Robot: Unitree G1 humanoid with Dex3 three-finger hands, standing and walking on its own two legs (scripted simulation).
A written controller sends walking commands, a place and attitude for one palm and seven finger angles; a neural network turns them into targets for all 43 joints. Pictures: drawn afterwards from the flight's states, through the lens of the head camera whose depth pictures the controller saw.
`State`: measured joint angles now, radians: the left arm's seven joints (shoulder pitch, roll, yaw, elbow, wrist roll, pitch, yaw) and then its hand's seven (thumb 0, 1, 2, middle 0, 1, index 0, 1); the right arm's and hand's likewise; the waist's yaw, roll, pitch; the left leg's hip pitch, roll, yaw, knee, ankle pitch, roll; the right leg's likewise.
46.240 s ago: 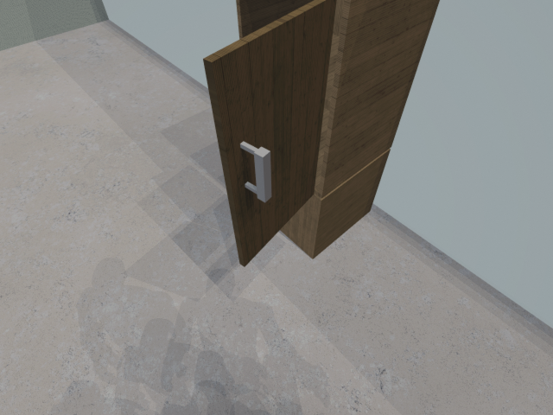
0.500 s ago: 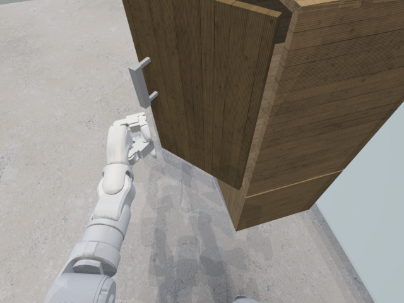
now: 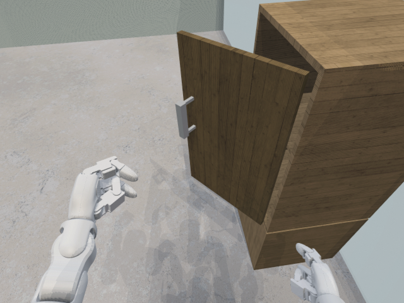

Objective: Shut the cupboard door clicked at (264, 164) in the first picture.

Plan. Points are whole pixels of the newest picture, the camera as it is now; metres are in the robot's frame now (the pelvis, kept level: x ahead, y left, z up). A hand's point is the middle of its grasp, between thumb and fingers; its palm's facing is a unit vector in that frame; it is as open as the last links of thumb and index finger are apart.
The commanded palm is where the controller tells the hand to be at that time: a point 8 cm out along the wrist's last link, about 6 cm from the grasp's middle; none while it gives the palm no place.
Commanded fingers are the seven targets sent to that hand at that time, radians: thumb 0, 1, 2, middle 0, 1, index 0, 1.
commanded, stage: draw the hand back to the body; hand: left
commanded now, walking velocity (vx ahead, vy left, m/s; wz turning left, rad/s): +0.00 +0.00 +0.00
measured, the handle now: (187, 117) +0.63 +0.11 +0.00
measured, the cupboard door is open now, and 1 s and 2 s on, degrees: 40 40 40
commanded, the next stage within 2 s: step back with the hand held close in 0.78 s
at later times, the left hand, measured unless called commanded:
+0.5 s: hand (21, 219) +0.19 +0.28 +0.16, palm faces +0.48 -0.75 -0.45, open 6.8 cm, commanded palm +0.14 +0.31 +0.17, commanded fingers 0.00 0.90 0.90 -0.20 -0.30 -0.20 -0.30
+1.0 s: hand (28, 220) +0.19 +0.27 +0.16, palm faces +0.45 -0.78 -0.44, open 7.5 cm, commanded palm +0.14 +0.31 +0.17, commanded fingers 0.00 0.90 0.90 -0.20 -0.30 -0.20 -0.30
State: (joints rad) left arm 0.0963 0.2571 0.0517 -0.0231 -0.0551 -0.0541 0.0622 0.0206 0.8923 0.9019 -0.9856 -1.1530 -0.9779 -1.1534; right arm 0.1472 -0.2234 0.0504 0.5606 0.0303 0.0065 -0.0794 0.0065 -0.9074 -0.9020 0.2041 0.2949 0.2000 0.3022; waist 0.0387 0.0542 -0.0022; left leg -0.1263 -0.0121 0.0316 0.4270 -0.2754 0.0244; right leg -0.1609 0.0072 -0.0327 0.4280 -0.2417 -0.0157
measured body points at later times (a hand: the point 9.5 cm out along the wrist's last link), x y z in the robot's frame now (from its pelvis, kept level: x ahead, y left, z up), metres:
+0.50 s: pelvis +0.01 +0.01 +0.00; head -0.01 -0.02 +0.45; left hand +0.16 +0.32 +0.19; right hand +0.19 -0.21 -0.10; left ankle -0.03 +0.10 -0.74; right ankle -0.01 -0.11 -0.74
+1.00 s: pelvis -0.01 +0.01 +0.00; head -0.02 -0.02 +0.45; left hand +0.16 +0.31 +0.19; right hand +0.18 -0.22 -0.09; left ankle -0.03 +0.10 -0.74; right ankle -0.01 -0.11 -0.74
